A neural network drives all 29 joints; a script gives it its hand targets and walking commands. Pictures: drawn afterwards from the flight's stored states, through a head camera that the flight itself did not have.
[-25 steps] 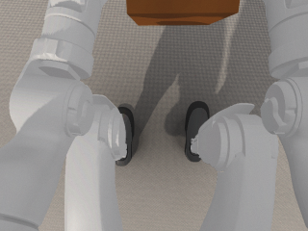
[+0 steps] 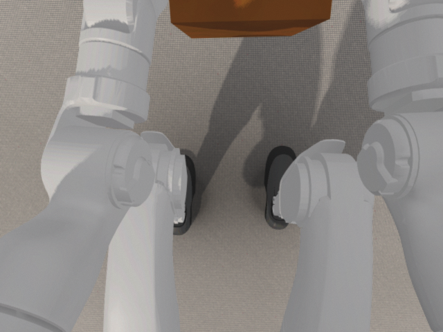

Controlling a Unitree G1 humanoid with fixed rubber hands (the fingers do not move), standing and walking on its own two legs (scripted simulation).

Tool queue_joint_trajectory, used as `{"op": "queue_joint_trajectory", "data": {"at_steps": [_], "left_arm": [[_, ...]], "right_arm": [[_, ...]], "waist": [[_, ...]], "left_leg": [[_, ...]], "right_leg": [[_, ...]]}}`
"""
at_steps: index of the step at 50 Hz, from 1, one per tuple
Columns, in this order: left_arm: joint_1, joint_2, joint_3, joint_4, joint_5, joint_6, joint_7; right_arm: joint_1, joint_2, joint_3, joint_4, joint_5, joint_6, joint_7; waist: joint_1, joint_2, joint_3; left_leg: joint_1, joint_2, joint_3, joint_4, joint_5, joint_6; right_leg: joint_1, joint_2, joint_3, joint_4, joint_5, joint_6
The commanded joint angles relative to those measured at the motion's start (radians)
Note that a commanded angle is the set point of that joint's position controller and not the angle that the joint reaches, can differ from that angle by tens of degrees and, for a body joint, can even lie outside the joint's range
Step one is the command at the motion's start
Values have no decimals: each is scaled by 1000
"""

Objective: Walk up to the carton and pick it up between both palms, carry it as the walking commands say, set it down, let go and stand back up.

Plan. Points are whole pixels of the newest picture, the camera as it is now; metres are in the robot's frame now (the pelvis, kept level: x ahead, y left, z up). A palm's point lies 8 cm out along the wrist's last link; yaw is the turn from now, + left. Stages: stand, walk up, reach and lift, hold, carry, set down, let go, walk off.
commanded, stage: reach and lift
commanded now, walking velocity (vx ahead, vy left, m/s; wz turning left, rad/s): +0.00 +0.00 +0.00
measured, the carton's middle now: out of the picture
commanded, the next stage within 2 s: none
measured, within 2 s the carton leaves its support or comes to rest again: neither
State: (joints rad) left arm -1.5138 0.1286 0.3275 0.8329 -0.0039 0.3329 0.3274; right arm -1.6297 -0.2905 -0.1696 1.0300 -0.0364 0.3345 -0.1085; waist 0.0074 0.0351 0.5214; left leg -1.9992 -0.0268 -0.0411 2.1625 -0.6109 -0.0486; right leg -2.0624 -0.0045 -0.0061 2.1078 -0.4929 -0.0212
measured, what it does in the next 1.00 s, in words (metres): rises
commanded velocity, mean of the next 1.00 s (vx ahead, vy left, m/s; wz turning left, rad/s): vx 0.00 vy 0.00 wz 0.00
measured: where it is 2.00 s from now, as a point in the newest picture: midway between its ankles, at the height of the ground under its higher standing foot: (228, 204)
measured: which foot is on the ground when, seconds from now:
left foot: down 0.00-1.00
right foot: down 0.00-1.00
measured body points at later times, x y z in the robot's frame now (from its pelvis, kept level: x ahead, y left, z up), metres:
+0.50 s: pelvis -0.02 +0.00 +0.04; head +0.33 -0.01 +0.32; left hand +0.55 +0.13 -0.05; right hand +0.57 -0.13 -0.06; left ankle +0.12 +0.13 -0.36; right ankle +0.15 -0.11 -0.36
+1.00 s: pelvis -0.02 +0.00 +0.09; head +0.30 +0.00 +0.39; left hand +0.53 +0.13 +0.02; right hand +0.55 -0.13 +0.01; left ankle +0.12 +0.13 -0.36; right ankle +0.15 -0.11 -0.36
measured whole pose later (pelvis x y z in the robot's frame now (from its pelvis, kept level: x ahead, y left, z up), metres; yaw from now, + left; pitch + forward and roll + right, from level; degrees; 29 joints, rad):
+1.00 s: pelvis -0.02 +0.00 +0.09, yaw +0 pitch +19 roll +0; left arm -1.35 -0.01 0.40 0.61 0.09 0.41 0.39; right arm -1.45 -0.17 -0.26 0.81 -0.13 0.44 -0.19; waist 0.01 0.03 0.52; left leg -1.67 -0.04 -0.04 1.88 -0.54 -0.03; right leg -1.71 0.01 0.01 1.83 -0.45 0.00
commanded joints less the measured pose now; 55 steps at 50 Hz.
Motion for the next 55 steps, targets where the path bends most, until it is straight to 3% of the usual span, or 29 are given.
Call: {"op": "queue_joint_trajectory", "data": {"at_steps": [1,2,4,5,6,7,8,10,11,12,14,19,20,22,29,30,34,35,37,39,41,42,43,45,46,47,48,50,55], "left_arm": [[-750,-1073,-378,-237,-118,-26,-495],[-761,-1107,-391,-251,-144,-26,-496],[-754,-1054,-288,-137,-78,-16,-501],[-800,-1112,-415,-323,-150,-19,-493],[-777,-1080,-339,-155,-101,-7,-510],[-766,-1146,-393,-231,-117,-5,-501],[-774,-1103,-354,-175,-90,-7,-500],[-780,-1088,-360,-254,-102,-6,-497],[-837,-1114,-407,-327,-128,-3,-493],[-795,-1115,-390,-242,-96,12,-491],[-754,-1150,-434,-306,-119,11,-490],[-742,-1134,-382,-240,-87,27,-491],[-717,-1192,-387,-231,-74,37,-491],[-709,-1235,-428,-270,-108,44,-496],[-624,-1186,-388,-237,-60,50,-497],[-677,-1186,-394,-250,-80,42,-503],[-651,-1205,-446,-297,-86,47,-497],[-675,-1216,-486,-354,-112,47,-495],[-671,-1190,-441,-300,-89,60,-499],[-638,-1198,-438,-268,-83,58,-502],[-665,-1226,-474,-319,-97,59,-509],[-622,-1216,-435,-281,-69,63,-508],[-648,-1229,-459,-304,-84,58,-503],[-656,-1249,-490,-329,-108,70,-497],[-644,-1250,-487,-320,-105,69,-499],[-623,-1229,-466,-284,-80,70,-500],[-613,-1218,-500,-321,-95,67,-501],[-547,-1249,-461,-223,-72,74,-503],[-582,-1255,-494,-303,-101,76,-511]], "right_arm": [[-568,1204,211,-387,117,-32,299],[-579,1191,242,-425,130,-35,295],[-538,1151,150,-227,67,-14,306],[-562,1188,247,-427,107,-15,300],[-492,1166,152,-255,47,-1,301],[-547,1166,209,-366,79,-11,299],[-534,1172,178,-295,66,-6,305],[-548,1218,218,-343,92,6,311],[-563,1213,236,-396,109,6,302],[-575,1184,214,-338,88,12,302],[-592,1227,281,-479,126,10,301],[-510,1259,216,-292,82,35,304],[-518,1251,207,-336,74,26,306],[-570,1241,289,-458,108,24,293],[-466,1282,247,-379,87,42,297],[-439,1298,237,-342,64,45,299],[-499,1309,320,-434,127,37,293],[-512,1311,362,-511,143,38,291],[-493,1315,315,-432,129,50,292],[-418,1321,267,-354,90,53,287],[-438,1319,312,-437,91,52,288],[-481,1328,306,-449,107,53,284],[-445,1318,298,-407,102,51,292],[-484,1329,349,-508,132,48,285],[-469,1326,321,-457,125,52,285],[-426,1335,326,-412,92,61,284],[-422,1364,344,-457,121,61,289],[-383,1340,297,-361,98,59,296],[-392,1363,338,-448,117,65,282]], "waist": [[-46,-79,-2179],[-45,-42,-2228],[-48,-63,-1995],[-82,-94,-2309],[-95,-68,-2075],[-102,-34,-2169],[-59,-32,-2103],[-54,-85,-2235],[-59,-43,-2333],[-82,-46,-2278],[-50,-52,-2398],[-66,-83,-2269],[-73,-30,-2279],[-73,-55,-2412],[-42,-71,-2312],[-87,-110,-2308],[-32,-43,-2397],[-52,-86,-2511],[-32,-52,-2394],[-69,-70,-2361],[-73,-80,-2438],[-32,-67,-2390],[-86,-70,-2392],[-47,-57,-2471],[-72,-34,-2421],[-63,-103,-2367],[-31,-72,-2439],[-48,-52,-2314],[-65,-57,-2396]], "left_leg": [[449,-158,168,-257,310,32],[463,-155,175,-253,322,24],[337,-142,169,-281,163,30],[497,-156,169,-271,289,22],[374,-145,170,-287,182,22],[436,-151,159,-301,227,24],[433,-147,165,-316,197,21],[477,-157,169,-317,228,30],[508,-157,175,-310,262,30],[495,-145,154,-318,207,26],[573,-160,168,-330,286,30],[512,-153,162,-371,182,27],[522,-158,164,-384,184,27],[585,-160,160,-375,243,26],[557,-163,152,-431,212,37],[556,-157,143,-423,198,35],[656,-170,149,-449,252,40],[732,-163,126,-449,294,44],[683,-168,135,-484,222,43],[654,-164,131,-487,187,42],[665,-166,140,-482,194,44],[664,-169,149,-497,190,49],[683,-164,133,-497,186,41],[764,-168,131,-515,236,40],[751,-168,121,-527,216,42],[713,-166,125,-527,184,43],[779,-167,126,-537,235,47],[727,-163,111,-558,174,46],[790,-170,120,-587,204,47]], "right_leg": [[1008,143,-46,-187,415,28],[1038,140,-22,-200,410,22],[872,135,-36,-218,227,25],[1064,142,-37,-222,359,25],[899,134,-43,-237,266,15],[956,134,-45,-227,304,14],[893,131,-44,-246,259,16],[965,144,-52,-257,296,27],[1019,143,-44,-244,327,20],[960,139,-53,-240,256,23],[1047,146,-46,-268,342,25],[972,144,-56,-303,234,30],[983,152,-53,-303,233,21],[1075,148,-40,-323,277,26],[1044,158,-41,-365,256,37],[1060,154,-41,-371,251,34],[1103,157,-26,-390,284,37],[1151,161,-41,-379,320,44],[1129,154,-31,-403,257,39],[1125,155,-34,-418,232,35],[1194,153,-22,-435,236,36],[1166,158,-25,-441,223,42],[1139,160,-40,-441,223,38],[1225,156,-18,-466,264,37],[1175,157,-31,-459,237,34],[1180,156,-34,-471,220,38],[1204,163,-33,-456,265,39],[1141,153,-22,-496,184,30],[1242,153,-18,-527,218,45]]}}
